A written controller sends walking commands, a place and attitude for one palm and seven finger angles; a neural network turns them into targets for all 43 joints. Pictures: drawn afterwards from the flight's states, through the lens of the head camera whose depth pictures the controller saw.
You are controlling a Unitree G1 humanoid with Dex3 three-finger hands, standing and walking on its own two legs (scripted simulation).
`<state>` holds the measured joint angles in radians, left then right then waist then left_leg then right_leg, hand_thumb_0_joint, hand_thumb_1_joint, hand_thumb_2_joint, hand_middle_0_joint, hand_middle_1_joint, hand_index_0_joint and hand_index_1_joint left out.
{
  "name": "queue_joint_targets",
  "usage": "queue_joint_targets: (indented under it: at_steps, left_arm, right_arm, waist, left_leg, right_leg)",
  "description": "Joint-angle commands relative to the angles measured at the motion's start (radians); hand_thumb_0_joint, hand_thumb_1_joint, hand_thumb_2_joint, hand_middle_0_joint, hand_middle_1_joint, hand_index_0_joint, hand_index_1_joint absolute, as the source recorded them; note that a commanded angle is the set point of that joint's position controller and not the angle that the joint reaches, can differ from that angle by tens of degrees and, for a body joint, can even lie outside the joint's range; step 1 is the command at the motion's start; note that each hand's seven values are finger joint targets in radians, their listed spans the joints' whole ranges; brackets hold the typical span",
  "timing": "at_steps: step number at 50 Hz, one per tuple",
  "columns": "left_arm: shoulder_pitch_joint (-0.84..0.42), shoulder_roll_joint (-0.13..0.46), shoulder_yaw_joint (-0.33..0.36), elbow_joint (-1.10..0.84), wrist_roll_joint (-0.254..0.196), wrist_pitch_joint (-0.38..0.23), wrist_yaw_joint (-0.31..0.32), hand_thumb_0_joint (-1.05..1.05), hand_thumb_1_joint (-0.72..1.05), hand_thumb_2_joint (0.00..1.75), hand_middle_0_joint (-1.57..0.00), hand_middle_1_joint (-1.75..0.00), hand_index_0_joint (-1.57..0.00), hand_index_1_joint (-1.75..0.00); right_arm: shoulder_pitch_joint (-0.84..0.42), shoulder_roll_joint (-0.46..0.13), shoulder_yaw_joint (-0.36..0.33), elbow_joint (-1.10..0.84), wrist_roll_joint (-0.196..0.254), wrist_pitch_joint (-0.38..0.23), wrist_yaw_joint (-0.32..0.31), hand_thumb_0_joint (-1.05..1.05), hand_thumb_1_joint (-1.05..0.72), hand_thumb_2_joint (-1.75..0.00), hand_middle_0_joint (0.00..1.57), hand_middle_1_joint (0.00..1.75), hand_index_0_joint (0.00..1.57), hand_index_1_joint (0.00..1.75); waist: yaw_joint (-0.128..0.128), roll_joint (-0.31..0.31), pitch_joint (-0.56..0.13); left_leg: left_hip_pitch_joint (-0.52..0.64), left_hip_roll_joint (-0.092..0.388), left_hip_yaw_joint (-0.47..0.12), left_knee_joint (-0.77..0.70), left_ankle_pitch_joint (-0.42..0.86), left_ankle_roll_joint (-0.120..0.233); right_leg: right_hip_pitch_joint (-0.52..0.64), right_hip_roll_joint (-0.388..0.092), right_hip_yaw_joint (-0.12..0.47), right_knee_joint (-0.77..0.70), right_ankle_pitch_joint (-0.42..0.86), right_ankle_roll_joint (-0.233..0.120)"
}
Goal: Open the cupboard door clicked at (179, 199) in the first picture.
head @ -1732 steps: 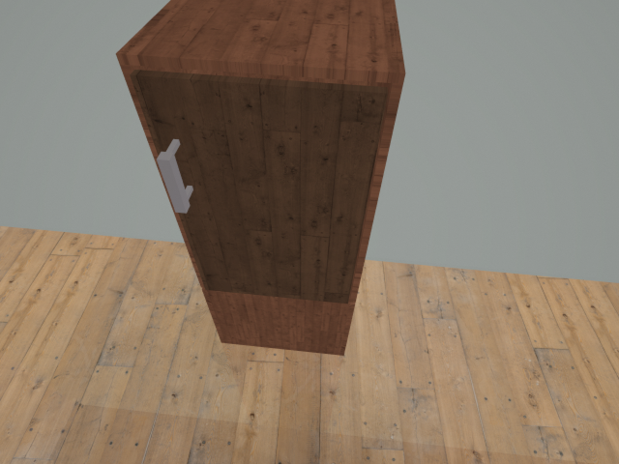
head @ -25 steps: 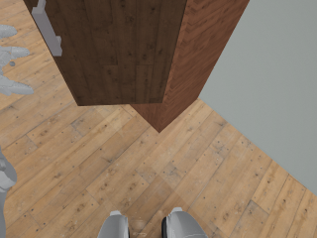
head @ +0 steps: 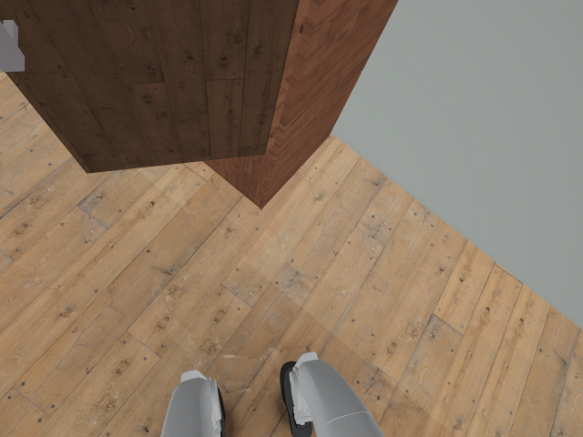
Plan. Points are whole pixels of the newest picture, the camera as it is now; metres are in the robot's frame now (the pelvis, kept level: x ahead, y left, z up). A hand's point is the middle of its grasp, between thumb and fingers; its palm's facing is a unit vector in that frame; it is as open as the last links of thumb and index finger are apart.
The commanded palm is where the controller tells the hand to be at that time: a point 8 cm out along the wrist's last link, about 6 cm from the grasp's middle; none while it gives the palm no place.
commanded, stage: move the hooked fingers beside the handle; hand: left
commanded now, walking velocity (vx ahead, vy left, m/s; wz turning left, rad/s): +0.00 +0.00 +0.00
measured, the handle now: out of the picture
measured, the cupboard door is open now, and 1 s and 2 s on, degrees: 51 51 50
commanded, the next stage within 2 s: slide the fingers in behind the handle in 0.96 s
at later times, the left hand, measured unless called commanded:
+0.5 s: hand out of the picture +0.55 +0.31 +0.10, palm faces +0.06 -1.00 +0.01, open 14.0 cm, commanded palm +0.53 +0.33 +0.10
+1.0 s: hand out of the picture +0.55 +0.30 +0.11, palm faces +0.06 -1.00 -0.01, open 14.0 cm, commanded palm +0.54 +0.32 +0.10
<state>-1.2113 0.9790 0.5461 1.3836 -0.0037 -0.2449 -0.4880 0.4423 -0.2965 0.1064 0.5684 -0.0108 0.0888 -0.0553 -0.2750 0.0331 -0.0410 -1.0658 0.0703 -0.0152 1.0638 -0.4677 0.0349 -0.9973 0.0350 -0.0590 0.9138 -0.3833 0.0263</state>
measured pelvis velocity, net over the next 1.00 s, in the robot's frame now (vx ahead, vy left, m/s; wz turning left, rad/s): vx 0.00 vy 0.00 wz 0.01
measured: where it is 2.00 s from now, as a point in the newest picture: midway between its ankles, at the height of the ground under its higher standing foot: (257, 426)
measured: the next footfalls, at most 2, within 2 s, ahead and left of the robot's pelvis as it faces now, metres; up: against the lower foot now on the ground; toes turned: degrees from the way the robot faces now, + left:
none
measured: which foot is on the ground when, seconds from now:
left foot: down 0.00-1.00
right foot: down 0.00-1.00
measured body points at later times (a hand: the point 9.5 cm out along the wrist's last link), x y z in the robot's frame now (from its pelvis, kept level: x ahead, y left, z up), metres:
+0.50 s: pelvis +0.02 +0.00 +0.01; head +0.19 +0.05 +0.42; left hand +0.54 +0.36 +0.11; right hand +0.00 -0.26 -0.07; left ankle +0.00 +0.09 -0.67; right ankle +0.02 -0.15 -0.67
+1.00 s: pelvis +0.00 +0.00 +0.00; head +0.18 +0.04 +0.41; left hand +0.54 +0.35 +0.11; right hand -0.03 -0.27 -0.09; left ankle +0.00 +0.09 -0.67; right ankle +0.02 -0.15 -0.67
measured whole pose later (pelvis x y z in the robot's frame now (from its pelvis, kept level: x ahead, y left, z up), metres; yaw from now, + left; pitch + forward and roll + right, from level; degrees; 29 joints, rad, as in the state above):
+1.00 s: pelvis +0.00 +0.00 +0.00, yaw +0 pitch +26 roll -7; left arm -1.17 0.94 0.53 1.35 -0.03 -0.26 -0.48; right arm 0.43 -0.29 0.10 0.57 0.00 0.10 -0.04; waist -0.26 0.03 -0.05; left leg -1.07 0.07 -0.03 1.08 -0.47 0.03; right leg -0.99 0.04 -0.07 0.93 -0.39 0.02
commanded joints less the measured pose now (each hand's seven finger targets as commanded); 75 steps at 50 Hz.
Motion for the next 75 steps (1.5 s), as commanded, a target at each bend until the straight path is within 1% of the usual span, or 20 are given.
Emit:
queue_joint_targets:
  at_steps: [1,5,7,10,14,17,21,26,29,32,37,39,44,48,53,56,63,70,72,75]
  left_arm:
    - [-0.329,0.344,0.058,-0.248,-0.02,-0.054,-0.01,0.0,-0.5,0.3,-0.3,-1.2,-0.3,-1.2]
    - [-0.313,0.334,0.069,-0.242,-0.038,-0.041,-0.023,0.0,-0.5,0.3,-0.3,-1.2,-0.3,-1.2]
    - [-0.333,0.339,0.063,-0.274,-0.031,-0.043,-0.022,0.0,-0.5,0.3,-0.3,-1.2,-0.3,-1.2]
    - [-0.326,0.317,0.08,-0.372,-0.044,-0.067,-0.015,0.0,-0.5,0.3,-0.3,-1.2,-0.3,-1.2]
    - [-0.27,0.211,0.03,-0.354,-0.067,-0.045,-0.026,0.0,-0.5,0.3,-0.3,-1.2,-0.3,-1.2]
    - [-0.238,0.207,0.03,-0.321,-0.067,-0.026,-0.016,0.0,-0.5,0.3,-0.3,-1.2,-0.3,-1.2]
    - [-0.22,0.201,0.042,-0.391,-0.074,-0.057,0.005,0.0,-0.5,0.3,-0.3,-1.2,-0.3,-1.2]
    - [-0.207,0.205,0.042,-0.313,-0.077,-0.068,0.011,0.0,-0.5,0.3,-0.3,-1.2,-0.3,-1.2]
    - [-0.273,0.218,0.033,-0.374,-0.068,-0.092,0.015,0.0,-0.5,0.3,-0.3,-1.2,-0.3,-1.2]
    - [-0.275,0.136,-0.017,-0.321,-0.082,-0.089,0.011,0.0,-0.5,0.3,-0.3,-1.2,-0.3,-1.2]
    - [-0.308,0.191,-0.019,-0.21,-0.063,-0.066,0.013,0.0,-0.5,0.3,-0.3,-1.2,-0.3,-1.2]
    - [-0.343,0.251,0.007,-0.246,-0.051,-0.084,0.02,0.0,-0.5,0.3,-0.3,-1.2,-0.3,-1.2]
    - [-0.36,0.272,0.021,-0.263,-0.053,-0.097,0.008,0.0,-0.5,0.3,-0.3,-1.2,-0.3,-1.2]
    - [-0.36,0.248,-0.006,-0.234,-0.042,-0.071,0.003,0.0,-0.5,0.3,-0.3,-1.2,-0.3,-1.2]
    - [-0.376,0.297,0.034,-0.26,-0.04,-0.07,0.012,0.0,-0.5,0.3,-0.3,-1.2,-0.3,-1.2]
    - [-0.389,0.24,-0.009,-0.265,-0.038,-0.063,0.018,0.0,-0.5,0.3,-0.3,-1.2,-0.3,-1.2]
    - [-0.365,0.2,-0.006,-0.32,-0.044,-0.06,0.041,0.0,-0.5,0.3,-0.3,-1.2,-0.3,-1.2]
    - [-0.325,0.129,-0.034,-0.332,-0.056,-0.065,0.052,0.0,-0.5,0.3,-0.3,-1.2,-0.3,-1.2]
    - [-0.325,0.086,-0.06,-0.304,-0.064,-0.061,0.053,0.0,-0.5,0.3,-0.3,-1.2,-0.3,-1.2]
    - [-0.342,0.054,-0.079,-0.336,-0.064,-0.073,0.064,0.0,-0.5,0.3,-0.3,-1.2,-0.3,-1.2]
  right_arm:
    - [0.254,-0.215,-0.081,-0.008,-0.011,0.015,-0.006,0.0,-0.9,-0.9,0.2,0.3,0.2,0.3]
    - [0.258,-0.218,-0.086,-0.008,-0.009,0.023,0.002,0.0,-0.9,-0.9,0.2,0.3,0.2,0.3]
    - [0.257,-0.214,-0.085,-0.005,-0.009,0.026,0.004,0.0,-0.9,-0.9,0.2,0.3,0.2,0.3]
    - [0.275,-0.213,-0.101,0.005,-0.017,0.028,0.015,0.0,-0.9,-0.9,0.2,0.3,0.2,0.3]
    - [0.272,-0.204,-0.106,0.01,-0.014,0.035,0.025,0.0,-0.9,-0.9,0.2,0.3,0.2,0.3]
    - [0.267,-0.205,-0.105,0.005,-0.012,0.038,0.026,0.0,-0.9,-0.9,0.2,0.3,0.2,0.3]
    - [0.253,-0.199,-0.112,-0.008,-0.014,0.038,0.032,0.0,-0.9,-0.9,0.2,0.3,0.2,0.3]
    - [0.224,-0.201,-0.106,-0.016,-0.005,0.035,0.028,0.0,-0.9,-0.9,0.2,0.3,0.2,0.3]
    - [0.219,-0.199,-0.105,-0.014,-0.005,0.034,0.022,0.0,-0.9,-0.9,0.2,0.3,0.2,0.3]
    - [0.21,-0.196,-0.105,-0.003,-0.004,0.029,0.022,0.0,-0.9,-0.9,0.2,0.3,0.2,0.3]
    - [0.197,-0.203,-0.084,-0.007,0.006,0.017,0.003,0.0,-0.9,-0.9,0.2,0.3,0.2,0.3]
    - [0.198,-0.203,-0.078,-0.011,0.002,0.009,-0.002,0.0,-0.9,-0.9,0.2,0.3,0.2,0.3]
    - [0.212,-0.205,-0.079,-0.003,-0.002,0.006,0.001,0.0,-0.9,-0.9,0.2,0.3,0.2,0.3]
    - [0.217,-0.204,-0.075,-0.005,0.001,0.009,-0.001,0.0,-0.9,-0.9,0.2,0.3,0.2,0.3]
    - [0.239,-0.21,-0.075,0.003,-0.006,0.007,-0.002,0.0,-0.9,-0.9,0.2,0.3,0.2,0.3]
    - [0.243,-0.206,-0.079,0.015,-0.007,0.006,0.005,0.0,-0.9,-0.9,0.2,0.3,0.2,0.3]
    - [0.265,-0.206,-0.092,0.023,-0.015,0.007,0.016,0.0,-0.9,-0.9,0.2,0.3,0.2,0.3]
    - [0.262,-0.197,-0.1,0.031,-0.017,0.008,0.023,0.0,-0.9,-0.9,0.2,0.3,0.2,0.3]
    - [0.254,-0.195,-0.1,0.035,-0.015,0.008,0.027,0.0,-0.9,-0.9,0.2,0.3,0.2,0.3]
    - [0.252,-0.193,-0.104,0.037,-0.016,0.007,0.028,0.0,-0.9,-0.9,0.2,0.3,0.2,0.3]
  waist:
    - [0.04,0.279,-0.611]
    - [0.029,0.228,-0.577]
    - [0.03,0.275,-0.582]
    - [0.049,0.369,-0.677]
    - [0.045,0.343,-0.626]
    - [0.044,0.283,-0.563]
    - [0.061,0.314,-0.6]
    - [0.052,0.224,-0.516]
    - [0.056,0.313,-0.57]
    - [0.026,0.243,-0.52]
    - [0.01,0.176,-0.446]
    - [0.023,0.237,-0.513]
    - [0.021,0.267,-0.581]
    - [0.012,0.265,-0.538]
    - [0.018,0.273,-0.578]
    - [0.004,0.284,-0.565]
    - [0.017,0.309,-0.603]
    - [0.018,0.303,-0.583]
    - [0.005,0.265,-0.53]
    - [0.009,0.31,-0.543]
  left_leg:
    - [0.563,-0.004,-0.074,-0.091,0.625,-0.016]
    - [0.547,-0.004,-0.073,-0.087,0.622,-0.01]
    - [0.545,-0.005,-0.067,-0.087,0.613,-0.01]
    - [0.72,0.01,-0.101,-0.083,0.808,-0.043]
    - [0.739,0.012,-0.103,-0.092,0.852,-0.045]
    - [0.659,0.002,-0.087,-0.104,0.766,-0.027]
    - [0.696,-0.001,-0.077,-0.107,0.796,-0.032]
    - [0.586,-0.012,-0.062,-0.117,0.654,-0.016]
    - [0.651,-0.01,-0.07,-0.117,0.686,-0.027]
    - [0.63,-0.008,-0.07,-0.114,0.623,-0.021]
    - [0.475,-0.019,-0.057,-0.114,0.446,0.0]
    - [0.479,-0.021,-0.056,-0.104,0.462,-0.002]
    - [0.52,-0.014,-0.066,-0.082,0.517,-0.008]
    - [0.506,-0.014,-0.073,-0.09,0.485,-0.004]
    - [0.516,-0.011,-0.081,-0.088,0.496,-0.006]
    - [0.534,-0.007,-0.081,-0.089,0.493,-0.007]
    - [0.613,-0.006,-0.091,-0.099,0.575,-0.017]
    - [0.636,-0.006,-0.085,-0.107,0.615,-0.02]
    - [0.606,-0.007,-0.081,-0.111,0.574,-0.017]
    - [0.656,-0.005,-0.091,-0.114,0.613,-0.025]
  right_leg:
    - [0.182,0.039,-0.011,-0.053,0.332,-0.037]
    - [0.171,0.047,-0.014,-0.062,0.334,-0.034]
    - [0.173,0.045,-0.012,-0.061,0.337,-0.035]
    - [0.128,0.05,-0.024,-0.061,0.354,-0.042]
    - [0.118,0.055,-0.032,-0.079,0.365,-0.042]
    - [0.159,0.054,-0.027,-0.09,0.37,-0.04]
    - [0.192,0.054,-0.02,-0.092,0.403,-0.044]
    - [0.228,0.054,-0.014,-0.093,0.38,-0.042]
    - [0.206,0.049,-0.013,-0.087,0.367,-0.044]
    - [0.173,0.05,-0.014,-0.097,0.332,-0.039]
    - [0.184,0.042,-0.003,-0.095,0.263,-0.036]
    - [0.207,0.038,0.004,-0.077,0.279,-0.038]
    - [0.186,0.041,-0.002,-0.057,0.299,-0.038]
    - [0.148,0.043,-0.01,-0.059,0.26,-0.039]
    - [0.152,0.045,-0.013,-0.057,0.256,-0.041]
    - [0.123,0.045,-0.014,-0.065,0.249,-0.037]
    - [0.12,0.049,-0.023,-0.07,0.277,-0.044]
    - [0.136,0.049,-0.023,-0.083,0.312,-0.044]
    - [0.131,0.052,-0.024,-0.091,0.298,-0.042]
    - [0.104,0.049,-0.025,-0.092,0.287,-0.044]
